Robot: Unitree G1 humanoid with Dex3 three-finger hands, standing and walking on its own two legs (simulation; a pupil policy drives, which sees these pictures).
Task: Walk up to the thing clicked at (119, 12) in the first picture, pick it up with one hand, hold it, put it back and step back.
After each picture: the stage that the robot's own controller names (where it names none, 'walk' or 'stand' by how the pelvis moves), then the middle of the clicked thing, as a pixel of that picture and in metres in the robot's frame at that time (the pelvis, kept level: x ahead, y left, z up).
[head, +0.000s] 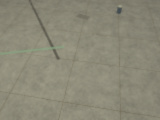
stand; (119, 9) +2.20 -0.66 -0.72
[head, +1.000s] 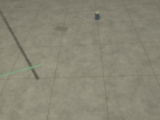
walk; (97, 15) +2.13 -0.16 -0.69
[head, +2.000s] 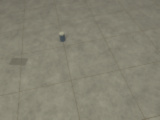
walk; (62, 36) +1.50 +0.29 -0.72
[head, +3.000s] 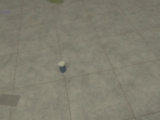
walk; (62, 67) +1.02 +0.26 -0.72
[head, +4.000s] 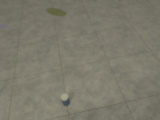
walk; (65, 99) +0.66 +0.21 -0.71
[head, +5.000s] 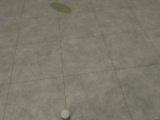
walk; (65, 116) +0.46 +0.17 -0.70
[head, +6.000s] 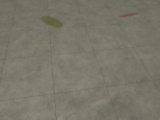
stand; out of the picture +0.37 +0.15 -0.72
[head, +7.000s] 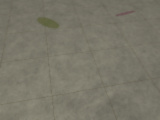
stand; out of the picture +0.35 +0.17 -0.72
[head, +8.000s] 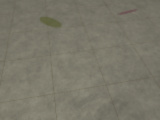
stand; out of the picture +0.37 +0.17 -0.73
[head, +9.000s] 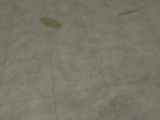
stand; out of the picture +0.35 +0.17 -0.73
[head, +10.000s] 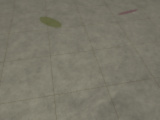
stand; out of the picture +0.35 +0.17 -0.73
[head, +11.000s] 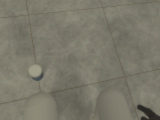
go down; (36, 72) +0.44 +0.18 -0.40
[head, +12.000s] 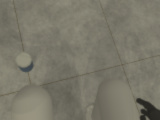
go down; (25, 62) +0.45 +0.19 -0.32
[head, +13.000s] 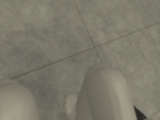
close in; out of the picture +0.44 +0.23 -0.23
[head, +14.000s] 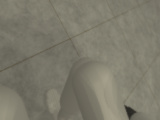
close; out of the picture +0.44 +0.25 -0.23
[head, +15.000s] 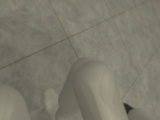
lift; out of the picture +0.43 +0.24 -0.23
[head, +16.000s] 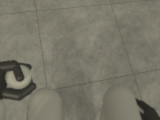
lift; (21, 82) +0.33 +0.20 -0.07
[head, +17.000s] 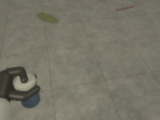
hold; (28, 90) +0.33 +0.18 +0.03
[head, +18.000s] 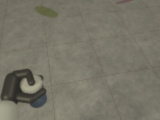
hold; (34, 91) +0.33 +0.17 +0.00
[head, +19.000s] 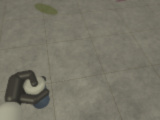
crouch; (37, 92) +0.33 +0.16 -0.01
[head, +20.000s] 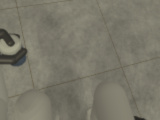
crouch; (13, 51) +0.45 +0.19 -0.10
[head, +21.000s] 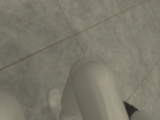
lower; out of the picture +0.44 +0.26 -0.23
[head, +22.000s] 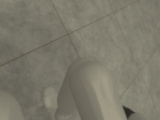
lower; out of the picture +0.45 +0.27 -0.24
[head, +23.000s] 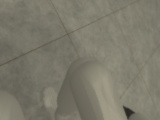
lower; out of the picture +0.45 +0.27 -0.24
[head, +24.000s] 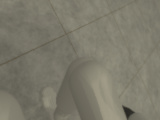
lower; out of the picture +0.45 +0.27 -0.24
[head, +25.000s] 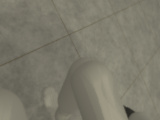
loosen; out of the picture +0.44 +0.24 -0.24
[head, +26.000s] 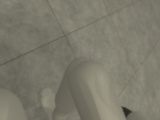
withdraw; out of the picture +0.44 +0.24 -0.24
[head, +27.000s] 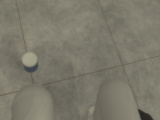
walk; (30, 62) +0.45 +0.19 -0.30
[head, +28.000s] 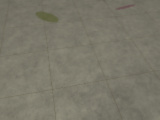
stand; out of the picture +0.38 +0.14 -0.65
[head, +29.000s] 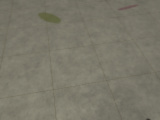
stand; out of the picture +0.38 +0.16 -0.67
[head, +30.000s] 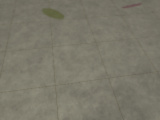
stand; out of the picture +0.39 +0.15 -0.67
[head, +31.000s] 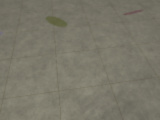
walk; out of the picture +0.40 +0.15 -0.72
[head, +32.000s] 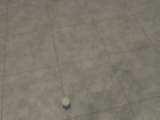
walk; (66, 103) +0.49 +0.13 -0.71
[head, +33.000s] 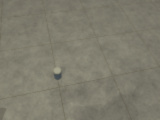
walk; (57, 73) +0.77 +0.14 -0.70
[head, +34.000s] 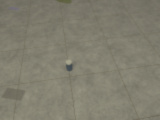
stand; (69, 65) +1.05 +0.19 -0.71
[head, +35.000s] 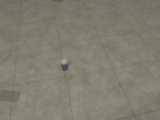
stand; (64, 65) +1.04 +0.17 -0.72
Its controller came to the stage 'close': yes
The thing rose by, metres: 0.71
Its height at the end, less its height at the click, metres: +0.00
